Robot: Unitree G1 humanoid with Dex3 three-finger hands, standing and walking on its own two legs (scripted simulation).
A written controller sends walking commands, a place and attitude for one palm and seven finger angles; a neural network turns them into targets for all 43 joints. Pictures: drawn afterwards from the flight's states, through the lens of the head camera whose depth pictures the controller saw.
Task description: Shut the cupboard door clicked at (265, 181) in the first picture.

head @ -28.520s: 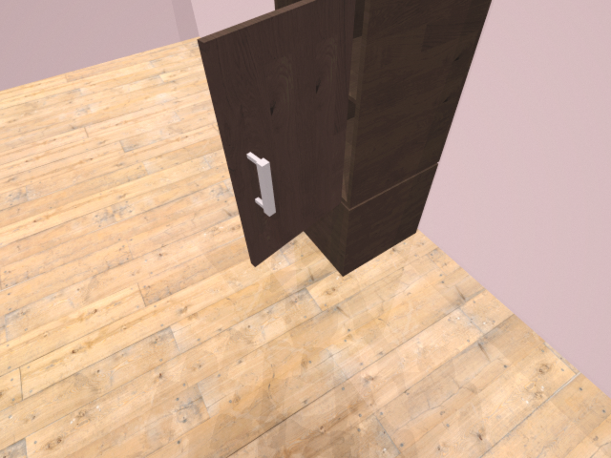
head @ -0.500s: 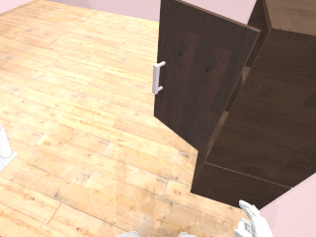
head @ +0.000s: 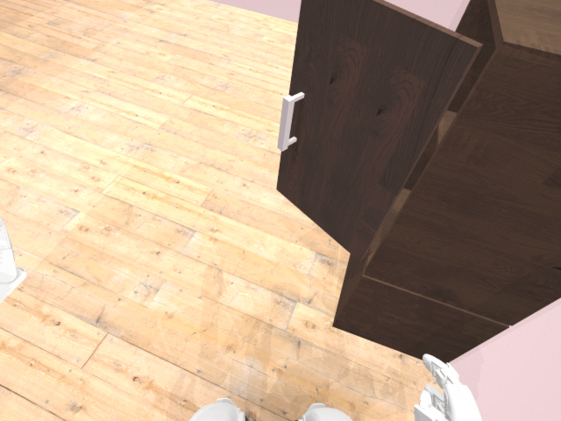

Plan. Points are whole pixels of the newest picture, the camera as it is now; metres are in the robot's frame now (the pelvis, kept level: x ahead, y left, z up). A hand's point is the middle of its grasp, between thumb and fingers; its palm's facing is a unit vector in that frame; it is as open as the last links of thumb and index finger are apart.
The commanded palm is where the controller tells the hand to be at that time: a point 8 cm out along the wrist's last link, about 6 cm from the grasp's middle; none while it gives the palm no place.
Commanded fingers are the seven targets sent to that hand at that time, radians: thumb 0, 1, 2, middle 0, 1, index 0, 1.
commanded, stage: step back with the hand held close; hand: left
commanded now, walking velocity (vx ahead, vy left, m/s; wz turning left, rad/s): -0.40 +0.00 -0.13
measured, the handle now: (290, 122) +0.76 -0.01 -0.02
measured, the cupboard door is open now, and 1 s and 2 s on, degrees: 62 62 62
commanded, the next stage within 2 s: stop stepping back and stand still in 0.28 s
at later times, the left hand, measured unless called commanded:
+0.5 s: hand out of the picture +0.09 +0.17 +0.22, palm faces +0.14 -0.80 -0.58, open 7.4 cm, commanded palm +0.06 +0.24 +0.21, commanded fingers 0.00 0.90 0.90 -0.20 -0.30 -0.20 -0.30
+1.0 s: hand out of the picture +0.02 +0.22 +0.23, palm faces +0.29 -0.78 -0.56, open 7.4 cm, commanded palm -0.02 +0.27 +0.21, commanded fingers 0.00 0.90 0.90 -0.20 -0.30 -0.20 -0.30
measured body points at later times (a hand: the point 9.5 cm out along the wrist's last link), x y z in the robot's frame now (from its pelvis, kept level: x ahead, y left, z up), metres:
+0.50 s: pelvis -0.13 -0.04 +0.01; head -0.11 +0.01 +0.46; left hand +0.08 +0.22 +0.25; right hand +0.02 -0.28 -0.04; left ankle +0.03 +0.05 -0.69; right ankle -0.26 -0.12 -0.71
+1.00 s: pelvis -0.20 -0.01 +0.02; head -0.21 +0.01 +0.47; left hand +0.00 +0.26 +0.26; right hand -0.09 -0.25 -0.05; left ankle -0.08 +0.07 -0.70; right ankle -0.26 -0.11 -0.71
